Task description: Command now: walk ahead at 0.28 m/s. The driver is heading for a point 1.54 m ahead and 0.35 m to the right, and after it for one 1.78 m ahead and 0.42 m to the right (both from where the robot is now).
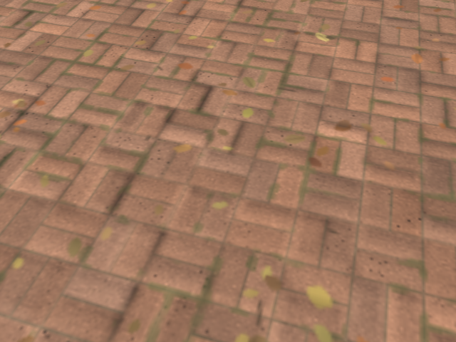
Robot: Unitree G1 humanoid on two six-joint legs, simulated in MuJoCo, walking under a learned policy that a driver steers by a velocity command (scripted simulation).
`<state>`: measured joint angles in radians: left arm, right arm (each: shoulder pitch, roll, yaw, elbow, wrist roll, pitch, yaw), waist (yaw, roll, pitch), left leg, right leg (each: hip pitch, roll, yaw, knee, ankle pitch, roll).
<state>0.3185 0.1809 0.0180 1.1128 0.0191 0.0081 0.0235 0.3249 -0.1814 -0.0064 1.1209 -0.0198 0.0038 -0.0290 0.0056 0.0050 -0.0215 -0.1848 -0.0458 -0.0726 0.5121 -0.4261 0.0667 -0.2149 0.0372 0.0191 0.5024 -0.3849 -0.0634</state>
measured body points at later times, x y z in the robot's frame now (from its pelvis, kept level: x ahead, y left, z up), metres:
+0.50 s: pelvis +0.21 +0.01 -0.02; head +0.25 +0.01 +0.43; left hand +0.41 +0.23 -0.13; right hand +0.08 -0.21 -0.15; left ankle +0.00 +0.10 -0.74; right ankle +0.35 -0.07 -0.73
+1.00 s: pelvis +0.49 +0.01 -0.01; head +0.53 +0.01 +0.44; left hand +0.39 +0.23 -0.15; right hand +0.69 -0.20 -0.12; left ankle +0.66 +0.12 -0.71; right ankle +0.35 -0.06 -0.74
